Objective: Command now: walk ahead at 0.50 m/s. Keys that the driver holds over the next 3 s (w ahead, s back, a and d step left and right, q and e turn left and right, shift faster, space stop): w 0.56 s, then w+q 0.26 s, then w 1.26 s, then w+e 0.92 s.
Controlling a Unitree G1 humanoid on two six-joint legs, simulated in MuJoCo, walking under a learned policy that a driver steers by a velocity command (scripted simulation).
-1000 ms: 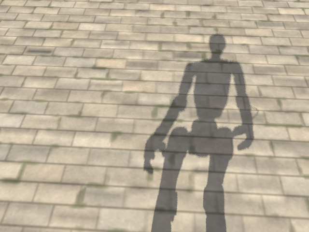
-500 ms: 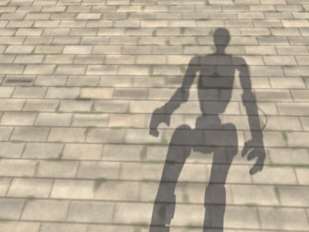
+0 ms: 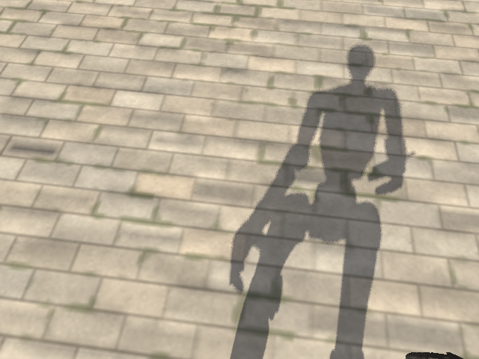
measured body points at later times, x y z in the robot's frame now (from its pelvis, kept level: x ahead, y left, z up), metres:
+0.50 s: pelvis +0.26 -0.01 +0.01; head +0.29 -0.02 +0.46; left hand +0.48 +0.21 -0.09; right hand +0.22 -0.28 -0.13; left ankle +0.12 +0.10 -0.72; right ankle +0.43 -0.14 -0.70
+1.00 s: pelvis +0.53 -0.04 +0.02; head +0.55 -0.03 +0.47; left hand +0.48 +0.22 -0.13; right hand +0.73 -0.26 -0.10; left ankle +0.69 +0.14 -0.67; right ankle +0.43 -0.14 -0.72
